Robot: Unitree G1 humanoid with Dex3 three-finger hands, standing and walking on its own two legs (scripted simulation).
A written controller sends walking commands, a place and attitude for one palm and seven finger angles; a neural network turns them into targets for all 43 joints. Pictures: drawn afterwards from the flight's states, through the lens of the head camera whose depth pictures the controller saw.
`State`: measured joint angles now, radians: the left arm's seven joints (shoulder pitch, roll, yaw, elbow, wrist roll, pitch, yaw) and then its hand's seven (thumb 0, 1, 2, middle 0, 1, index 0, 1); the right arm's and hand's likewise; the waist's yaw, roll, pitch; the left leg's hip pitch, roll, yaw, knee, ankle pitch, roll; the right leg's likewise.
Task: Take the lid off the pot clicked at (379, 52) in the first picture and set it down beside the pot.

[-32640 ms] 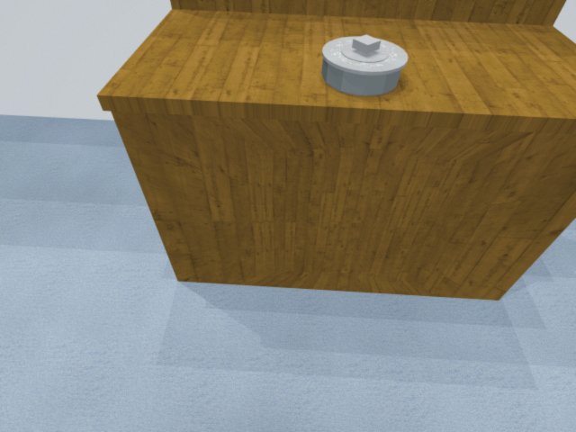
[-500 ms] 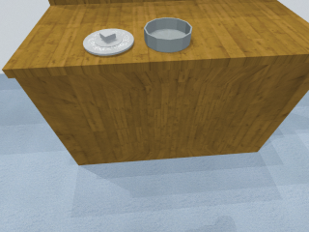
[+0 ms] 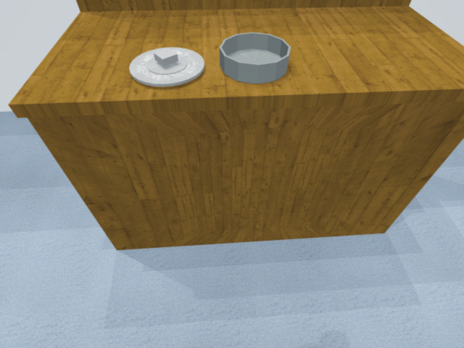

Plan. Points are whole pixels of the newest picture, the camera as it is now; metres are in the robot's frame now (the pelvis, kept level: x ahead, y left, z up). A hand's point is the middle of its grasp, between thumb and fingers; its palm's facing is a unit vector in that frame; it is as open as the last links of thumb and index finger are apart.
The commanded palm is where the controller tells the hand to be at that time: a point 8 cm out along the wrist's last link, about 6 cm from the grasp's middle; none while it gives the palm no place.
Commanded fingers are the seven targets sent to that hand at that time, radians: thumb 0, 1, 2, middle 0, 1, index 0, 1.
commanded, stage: let the arm hang, fingers relaxed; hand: left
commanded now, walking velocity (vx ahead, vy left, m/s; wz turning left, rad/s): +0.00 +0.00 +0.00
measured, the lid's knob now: (166, 57) +0.80 +0.21 +0.11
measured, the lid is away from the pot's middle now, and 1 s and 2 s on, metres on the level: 0.25 0.25 0.25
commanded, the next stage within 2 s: look to check the result in 0.62 s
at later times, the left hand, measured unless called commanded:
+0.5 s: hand out of the picture -0.01 +0.16 -0.18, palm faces +0.03 -0.98 -0.19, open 7.4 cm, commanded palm none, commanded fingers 0.00 0.90 0.90 -0.20 -0.30 -0.20 -0.30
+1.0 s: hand out of the picture -0.02 +0.16 -0.18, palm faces +0.03 -0.98 -0.18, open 7.4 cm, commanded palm none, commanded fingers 0.00 0.90 0.90 -0.20 -0.30 -0.20 -0.30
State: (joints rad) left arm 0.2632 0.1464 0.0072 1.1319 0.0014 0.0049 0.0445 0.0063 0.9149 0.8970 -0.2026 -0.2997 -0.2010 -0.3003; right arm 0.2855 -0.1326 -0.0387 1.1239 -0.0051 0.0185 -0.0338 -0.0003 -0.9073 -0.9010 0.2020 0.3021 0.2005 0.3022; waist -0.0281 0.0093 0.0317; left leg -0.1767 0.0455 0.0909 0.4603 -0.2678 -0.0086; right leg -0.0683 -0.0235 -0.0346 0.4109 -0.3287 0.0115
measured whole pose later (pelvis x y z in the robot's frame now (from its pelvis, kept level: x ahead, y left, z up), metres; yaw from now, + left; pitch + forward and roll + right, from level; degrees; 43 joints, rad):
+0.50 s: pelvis -0.01 +0.00 +0.00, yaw +0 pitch -1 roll +0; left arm 0.29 0.13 0.01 1.14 0.00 0.00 0.05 0.01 0.91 0.90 -0.20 -0.30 -0.20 -0.30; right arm 0.30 -0.12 -0.04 1.13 -0.01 0.02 -0.04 0.00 -0.91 -0.90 0.20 0.30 0.20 0.30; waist -0.03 0.01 0.02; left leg -0.18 0.05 0.09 0.46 -0.25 -0.01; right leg -0.07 -0.02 -0.04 0.41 -0.32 0.01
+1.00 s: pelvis -0.02 +0.00 +0.00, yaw +0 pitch -1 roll +0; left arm 0.29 0.12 0.01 1.14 0.00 0.00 0.05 0.01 0.91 0.90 -0.20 -0.30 -0.20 -0.30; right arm 0.30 -0.12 -0.04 1.13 -0.01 0.02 -0.03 0.00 -0.91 -0.90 0.20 0.30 0.20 0.30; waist -0.03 0.01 0.03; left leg -0.19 0.05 0.08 0.45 -0.24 -0.01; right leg -0.09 -0.02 -0.04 0.41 -0.30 0.01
